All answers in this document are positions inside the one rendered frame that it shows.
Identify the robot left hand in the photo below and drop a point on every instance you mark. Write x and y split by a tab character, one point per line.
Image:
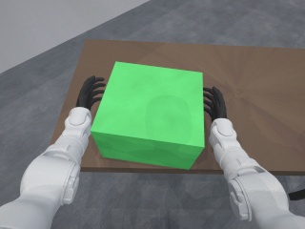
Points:
85	98

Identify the table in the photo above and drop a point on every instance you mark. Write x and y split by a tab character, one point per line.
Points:
263	89

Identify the left robot forearm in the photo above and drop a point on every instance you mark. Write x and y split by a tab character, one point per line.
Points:
73	142

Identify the carton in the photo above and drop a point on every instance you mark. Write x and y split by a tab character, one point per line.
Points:
151	115

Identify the robot right hand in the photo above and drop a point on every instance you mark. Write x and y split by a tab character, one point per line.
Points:
217	106

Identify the right robot forearm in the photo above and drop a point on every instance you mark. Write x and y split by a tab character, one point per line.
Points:
227	151

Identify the robot left upper arm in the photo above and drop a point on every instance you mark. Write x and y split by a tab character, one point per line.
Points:
50	183

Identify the robot right upper arm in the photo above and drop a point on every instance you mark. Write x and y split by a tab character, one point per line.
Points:
259	199

